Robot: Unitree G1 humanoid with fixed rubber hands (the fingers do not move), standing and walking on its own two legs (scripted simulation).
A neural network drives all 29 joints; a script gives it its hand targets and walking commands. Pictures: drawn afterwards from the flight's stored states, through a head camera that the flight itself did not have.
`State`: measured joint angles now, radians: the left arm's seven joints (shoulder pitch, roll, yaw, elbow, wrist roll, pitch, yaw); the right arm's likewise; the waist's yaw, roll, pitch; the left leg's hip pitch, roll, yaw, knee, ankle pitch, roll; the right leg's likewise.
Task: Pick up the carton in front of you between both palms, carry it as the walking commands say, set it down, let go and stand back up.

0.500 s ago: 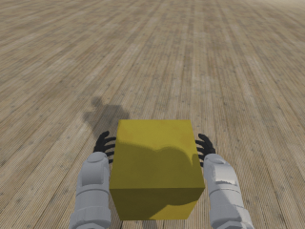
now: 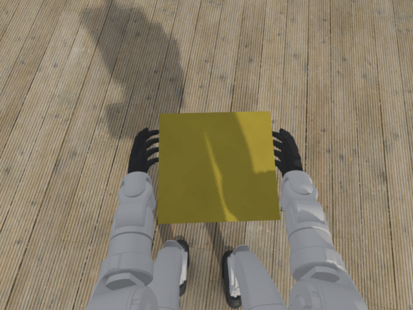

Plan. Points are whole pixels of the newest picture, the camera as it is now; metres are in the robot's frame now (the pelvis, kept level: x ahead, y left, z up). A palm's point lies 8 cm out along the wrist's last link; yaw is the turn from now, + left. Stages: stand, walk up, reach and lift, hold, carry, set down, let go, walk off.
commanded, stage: set down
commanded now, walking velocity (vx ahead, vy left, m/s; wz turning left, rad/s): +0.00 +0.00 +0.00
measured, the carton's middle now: (214, 174) +0.38 -0.01 -0.15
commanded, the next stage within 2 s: none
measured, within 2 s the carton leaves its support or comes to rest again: neither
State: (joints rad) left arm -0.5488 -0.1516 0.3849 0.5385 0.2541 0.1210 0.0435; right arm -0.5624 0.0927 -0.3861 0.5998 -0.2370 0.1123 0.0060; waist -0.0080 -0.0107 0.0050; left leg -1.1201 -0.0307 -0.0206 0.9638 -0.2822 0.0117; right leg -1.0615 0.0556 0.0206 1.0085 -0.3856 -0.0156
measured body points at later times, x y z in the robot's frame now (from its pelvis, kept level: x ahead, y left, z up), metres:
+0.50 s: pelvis -0.02 +0.00 -0.13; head +0.22 +0.00 +0.25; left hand +0.43 +0.14 -0.23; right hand +0.43 -0.17 -0.22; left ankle +0.08 +0.11 -0.66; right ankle +0.04 -0.11 -0.66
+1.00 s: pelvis -0.05 +0.00 -0.26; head +0.27 +0.00 +0.06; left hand +0.46 +0.13 -0.39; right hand +0.47 -0.18 -0.38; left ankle +0.08 +0.11 -0.66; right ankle +0.04 -0.11 -0.66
